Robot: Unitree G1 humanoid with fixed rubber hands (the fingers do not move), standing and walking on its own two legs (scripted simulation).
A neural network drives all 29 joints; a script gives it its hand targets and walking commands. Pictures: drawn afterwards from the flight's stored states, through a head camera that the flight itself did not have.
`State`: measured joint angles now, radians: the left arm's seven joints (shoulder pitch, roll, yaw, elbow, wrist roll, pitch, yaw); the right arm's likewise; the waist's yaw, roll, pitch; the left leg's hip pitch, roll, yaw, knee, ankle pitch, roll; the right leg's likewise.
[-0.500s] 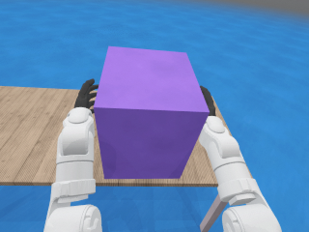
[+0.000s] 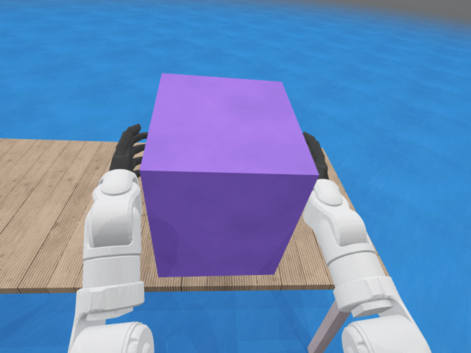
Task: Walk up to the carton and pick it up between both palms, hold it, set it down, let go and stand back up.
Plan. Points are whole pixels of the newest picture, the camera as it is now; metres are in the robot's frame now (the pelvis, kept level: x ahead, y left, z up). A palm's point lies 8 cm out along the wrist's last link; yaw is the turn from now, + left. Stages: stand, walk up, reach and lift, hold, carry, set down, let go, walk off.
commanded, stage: hold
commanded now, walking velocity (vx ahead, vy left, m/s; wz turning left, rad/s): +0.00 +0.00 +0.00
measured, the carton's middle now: (220, 178) +0.39 +0.02 +0.14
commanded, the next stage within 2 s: none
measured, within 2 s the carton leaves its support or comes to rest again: neither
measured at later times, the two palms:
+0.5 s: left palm (128, 173) +0.33 +0.16 +0.20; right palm (321, 182) +0.34 -0.15 +0.18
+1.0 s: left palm (125, 173) +0.34 +0.16 +0.19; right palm (316, 182) +0.34 -0.14 +0.18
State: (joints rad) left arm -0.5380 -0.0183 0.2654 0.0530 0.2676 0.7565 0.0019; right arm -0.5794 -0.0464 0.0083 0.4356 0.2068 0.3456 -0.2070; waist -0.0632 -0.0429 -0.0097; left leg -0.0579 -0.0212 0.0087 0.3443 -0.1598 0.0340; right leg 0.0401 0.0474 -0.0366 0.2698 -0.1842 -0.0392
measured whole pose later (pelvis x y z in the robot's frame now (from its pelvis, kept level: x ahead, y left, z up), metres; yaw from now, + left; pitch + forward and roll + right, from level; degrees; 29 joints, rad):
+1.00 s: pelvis -0.02 +0.00 +0.00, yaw +0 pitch -7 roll -1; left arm -0.60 -0.01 0.28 0.15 0.27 0.73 -0.01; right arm -0.62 -0.02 -0.05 0.50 0.17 0.32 -0.19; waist -0.06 -0.05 -0.01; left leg -0.09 -0.02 0.00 0.34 -0.13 0.03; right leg 0.00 0.05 -0.05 0.29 -0.17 -0.05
